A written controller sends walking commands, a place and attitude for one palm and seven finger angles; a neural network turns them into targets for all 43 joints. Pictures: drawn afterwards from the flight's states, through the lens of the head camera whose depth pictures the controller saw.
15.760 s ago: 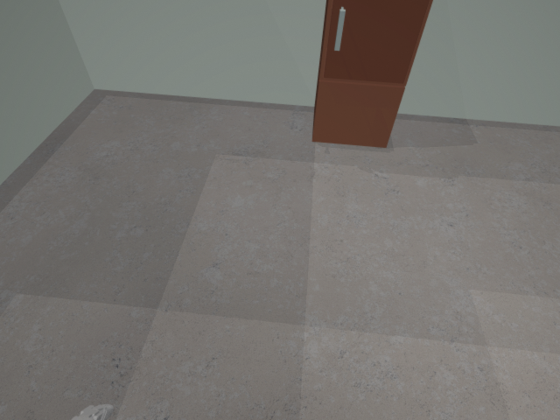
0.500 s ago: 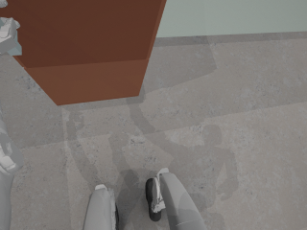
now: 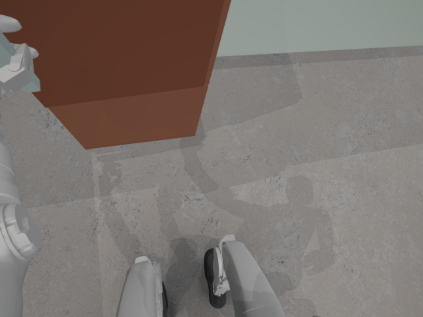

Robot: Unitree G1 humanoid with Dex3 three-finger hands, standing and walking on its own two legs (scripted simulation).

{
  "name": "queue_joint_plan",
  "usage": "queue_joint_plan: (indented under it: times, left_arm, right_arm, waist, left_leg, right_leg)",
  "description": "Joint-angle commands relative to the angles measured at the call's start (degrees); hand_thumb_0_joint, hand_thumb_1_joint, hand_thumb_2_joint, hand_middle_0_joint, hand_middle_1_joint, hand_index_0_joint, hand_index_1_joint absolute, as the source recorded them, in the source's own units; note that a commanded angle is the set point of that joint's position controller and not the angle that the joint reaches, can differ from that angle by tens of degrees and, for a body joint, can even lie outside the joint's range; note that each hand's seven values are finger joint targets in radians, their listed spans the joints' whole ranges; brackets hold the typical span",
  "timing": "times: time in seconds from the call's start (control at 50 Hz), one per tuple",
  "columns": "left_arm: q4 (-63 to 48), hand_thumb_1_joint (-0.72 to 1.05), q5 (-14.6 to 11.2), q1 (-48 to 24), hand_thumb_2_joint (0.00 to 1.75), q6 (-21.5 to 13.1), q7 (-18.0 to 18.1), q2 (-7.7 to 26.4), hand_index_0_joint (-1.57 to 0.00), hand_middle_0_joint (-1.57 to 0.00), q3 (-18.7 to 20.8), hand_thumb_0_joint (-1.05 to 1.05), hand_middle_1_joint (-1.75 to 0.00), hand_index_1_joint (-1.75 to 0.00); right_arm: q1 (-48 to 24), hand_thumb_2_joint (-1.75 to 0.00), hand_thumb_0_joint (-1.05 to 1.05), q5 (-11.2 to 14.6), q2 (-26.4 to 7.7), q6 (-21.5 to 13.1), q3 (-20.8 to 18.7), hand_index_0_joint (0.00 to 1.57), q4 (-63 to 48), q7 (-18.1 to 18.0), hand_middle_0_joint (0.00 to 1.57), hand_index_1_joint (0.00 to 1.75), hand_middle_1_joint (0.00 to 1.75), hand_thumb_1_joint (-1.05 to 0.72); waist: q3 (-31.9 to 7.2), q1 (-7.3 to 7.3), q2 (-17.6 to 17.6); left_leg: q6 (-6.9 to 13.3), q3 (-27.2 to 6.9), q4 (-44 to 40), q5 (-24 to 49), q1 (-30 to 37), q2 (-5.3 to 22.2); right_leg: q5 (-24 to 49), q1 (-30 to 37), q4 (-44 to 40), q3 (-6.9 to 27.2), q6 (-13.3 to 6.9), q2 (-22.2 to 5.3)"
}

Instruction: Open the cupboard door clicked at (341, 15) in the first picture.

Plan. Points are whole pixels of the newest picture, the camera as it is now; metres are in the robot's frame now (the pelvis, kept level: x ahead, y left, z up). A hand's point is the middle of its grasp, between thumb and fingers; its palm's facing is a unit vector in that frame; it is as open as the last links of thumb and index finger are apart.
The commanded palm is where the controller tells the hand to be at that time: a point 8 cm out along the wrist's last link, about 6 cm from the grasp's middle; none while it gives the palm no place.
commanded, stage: pull the door open along its arc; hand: left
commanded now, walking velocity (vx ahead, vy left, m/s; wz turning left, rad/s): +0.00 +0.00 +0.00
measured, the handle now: (5, 43) +0.58 +0.28 +0.03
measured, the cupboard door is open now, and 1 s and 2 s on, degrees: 3 48 46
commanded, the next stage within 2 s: open thumb and fingers to let go in 0.74 s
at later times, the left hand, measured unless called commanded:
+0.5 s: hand (79, 148) +0.39 +0.16 +0.03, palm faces +0.45 -0.89 +0.03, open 5.9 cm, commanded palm +0.33 +0.19 +0.03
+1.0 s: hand (152, 192) +0.32 +0.06 +0.03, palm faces +0.47 -0.88 -0.08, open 6.5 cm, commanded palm +0.27 +0.11 +0.03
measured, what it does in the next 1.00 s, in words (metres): shifts its weight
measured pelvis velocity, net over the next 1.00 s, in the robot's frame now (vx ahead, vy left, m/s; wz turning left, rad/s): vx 0.00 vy -0.05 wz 0.11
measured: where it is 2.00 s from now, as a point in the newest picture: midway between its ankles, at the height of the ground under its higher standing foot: (188, 304)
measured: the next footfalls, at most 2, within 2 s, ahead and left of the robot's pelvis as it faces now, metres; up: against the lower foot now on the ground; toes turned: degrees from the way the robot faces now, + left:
none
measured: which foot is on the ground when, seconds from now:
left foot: down 0.00-1.00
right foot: down 0.00-1.00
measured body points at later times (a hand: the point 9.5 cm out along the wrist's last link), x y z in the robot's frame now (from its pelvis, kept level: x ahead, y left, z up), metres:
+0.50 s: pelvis +0.02 +0.00 +0.02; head +0.15 +0.01 +0.45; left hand +0.36 +0.21 +0.03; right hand +0.17 -0.23 -0.10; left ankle -0.02 +0.09 -0.61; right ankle +0.06 -0.13 -0.61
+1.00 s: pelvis +0.00 -0.05 +0.02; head +0.11 -0.05 +0.46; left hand +0.29 +0.11 +0.04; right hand +0.21 -0.25 -0.10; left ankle -0.02 +0.09 -0.61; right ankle +0.06 -0.13 -0.61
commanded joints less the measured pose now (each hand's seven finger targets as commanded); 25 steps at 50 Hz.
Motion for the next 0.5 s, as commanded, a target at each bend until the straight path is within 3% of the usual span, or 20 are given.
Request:
queue_joint_plan:
  times: [0.0, 0.04, 0.1, 0.14, 0.16, 0.2, 0.22, 0.26, 0.32, 0.36, 0.48]
  left_arm:
    - [-15.9, 0.90, -2.2, -4.0, 0.90, -2.6, -0.5, 12.4, -0.40, -0.40, 0.2, 0.00, -1.35, -1.35]
    - [-19.4, 0.90, -3.2, 1.9, 0.90, -2.7, 0.1, 9.4, -0.40, -0.40, -0.7, 0.00, -1.35, -1.35]
    - [-22.4, 0.90, -4.6, 7.0, 0.90, -3.1, 1.6, 4.5, -0.40, -0.40, -2.7, 0.00, -1.35, -1.35]
    - [-24.5, 0.90, -5.0, 9.6, 0.90, -4.0, 2.6, 1.5, -0.40, -0.40, -4.2, 0.00, -1.35, -1.35]
    - [-27.1, 0.90, -8.4, 10.7, 0.90, -4.8, 9.5, -0.6, -0.40, -0.40, 1.8, 0.00, -1.35, -1.35]
    - [-28.2, 0.90, -8.0, 17.1, 0.90, -5.7, 16.9, -10.4, -0.40, -0.40, -3.9, 0.00, -1.35, -1.35]
    - [-29.9, 0.90, -7.6, 18.4, 0.90, -6.6, 19.8, -12.6, -0.40, -0.40, -5.1, 0.00, -1.35, -1.35]
    - [-35.2, 0.90, -5.9, 22.1, 0.90, -8.4, 26.4, -16.1, -0.40, -0.40, -6.5, 0.00, -1.35, -1.35]
    - [-37.8, 0.90, -1.0, 24.4, 0.90, -9.9, 34.3, -22.0, -0.40, -0.40, -12.5, 0.00, -1.35, -1.35]
    - [-39.7, 0.90, 2.2, 25.6, 0.90, -10.5, 37.9, -25.8, -0.40, -0.40, -16.8, 0.00, -1.35, -1.35]
    - [-43.2, 0.90, 7.2, 28.8, 0.90, -10.8, 48.3, -37.5, -0.40, -0.40, -26.7, 0.00, -1.35, -1.35]
  right_arm:
    - [9.5, -0.90, 0.00, 0.4, -11.2, -1.0, -5.1, 0.20, -3.8, -0.3, 0.20, 0.30, 0.30, -0.90]
    - [8.7, -0.90, 0.00, 0.8, -10.8, -1.3, -5.6, 0.20, -4.3, 0.0, 0.20, 0.30, 0.30, -0.90]
    - [7.0, -0.90, 0.00, 1.2, -10.3, -2.1, -6.1, 0.20, -4.9, 0.1, 0.20, 0.30, 0.30, -0.90]
    - [6.0, -0.90, 0.00, 1.4, -9.9, -2.7, -6.4, 0.20, -5.0, 0.1, 0.20, 0.30, 0.30, -0.90]
    - [4.8, -0.90, 0.00, 0.9, -9.1, -3.2, -6.6, 0.20, -5.9, -0.1, 0.20, 0.30, 0.30, -0.90]
    - [3.7, -0.90, 0.00, 0.7, -8.0, -4.1, -6.9, 0.20, -5.8, 0.7, 0.20, 0.30, 0.30, -0.90]
    - [3.5, -0.90, 0.00, 0.3, -7.8, -4.5, -7.0, 0.20, -5.8, 1.0, 0.20, 0.30, 0.30, -0.90]
    - [3.3, -0.90, 0.00, -0.4, -7.2, -4.8, -7.5, 0.20, -5.9, 1.8, 0.20, 0.30, 0.30, -0.90]
    - [2.1, -0.90, 0.00, -1.4, -6.5, -4.9, -7.7, 0.20, -5.6, 2.6, 0.20, 0.30, 0.30, -0.90]
    - [1.1, -0.90, 0.00, -1.8, -6.0, -4.9, -8.0, 0.20, -5.7, 2.9, 0.20, 0.30, 0.30, -0.90]
    - [-2.8, -0.90, 0.00, -2.5, -4.1, -5.7, -8.2, 0.20, -5.5, 2.1, 0.20, 0.30, 0.30, -0.90]
  waist:
    - [-35.4, 4.81, 9.6]
    - [-35.8, 6.01, 10.4]
    - [-31.4, 5.86, 5.3]
    - [-30.2, 6.25, 6.2]
    - [-28.9, 8.85, 6.7]
    - [-27.4, 8.63, 6.3]
    - [-27.0, 8.54, 4.6]
    - [-29.8, 9.93, 5.9]
    - [-27.6, 9.65, 3.4]
    - [-27.5, 9.67, 2.3]
    - [-27.1, 9.49, -1.1]
  left_leg:
    - [-1.0, -3.9, -11.8, 34.0, 21.2, -1.2]
    - [-1.5, -3.8, -12.6, 37.3, 24.3, -1.1]
    - [-1.3, -3.2, -13.9, 34.5, 22.0, -1.3]
    - [-1.5, -2.6, -14.5, 33.8, 22.6, -1.5]
    - [-2.2, -2.7, -15.1, 34.3, 21.4, -1.7]
    - [-3.4, -2.4, -15.6, 35.8, 22.9, -1.3]
    - [-3.8, -2.6, -15.6, 36.9, 23.2, -1.2]
    - [-5.0, -2.0, -15.6, 41.1, 25.1, -1.1]
    - [-5.2, -1.6, -15.5, 39.8, 24.2, -1.1]
    - [-4.8, -1.0, -15.8, 37.1, 24.4, -1.4]
    - [-4.2, -1.1, -17.0, 30.4, 24.0, -2.3]
  right_leg:
    - [19.3, 28.6, -5.5, 2.6, -0.8, 1.7]
    - [19.9, 28.5, -6.0, 2.3, -0.9, 1.7]
    - [19.1, 29.7, -7.0, 2.2, -0.6, 1.6]
    - [18.4, 29.3, -7.3, 2.3, -0.6, 1.5]
    - [18.3, 29.5, -6.8, 1.6, -0.7, 1.0]
    - [17.1, 28.0, -6.7, 1.2, -0.8, 0.9]
    - [17.6, 28.1, -6.4, 0.9, -0.9, 0.9]
    - [20.0, 29.7, -5.6, 1.2, -1.2, 0.8]
    - [20.5, 30.0, -5.3, 1.2, -1.6, 0.7]
    - [20.6, 31.2, -5.6, 1.5, -1.7, 0.6]
    - [18.9, 33.3, -6.6, 1.4, -1.7, 0.1]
